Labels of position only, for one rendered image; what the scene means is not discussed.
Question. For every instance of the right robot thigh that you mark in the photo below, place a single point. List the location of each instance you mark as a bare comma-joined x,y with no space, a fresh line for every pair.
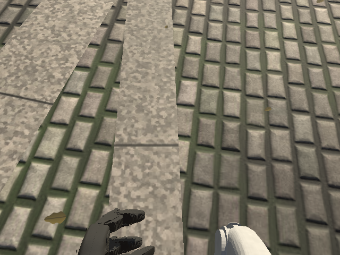
238,240

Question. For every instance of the robot left hand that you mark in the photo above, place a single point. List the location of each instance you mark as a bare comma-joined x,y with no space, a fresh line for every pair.
97,242

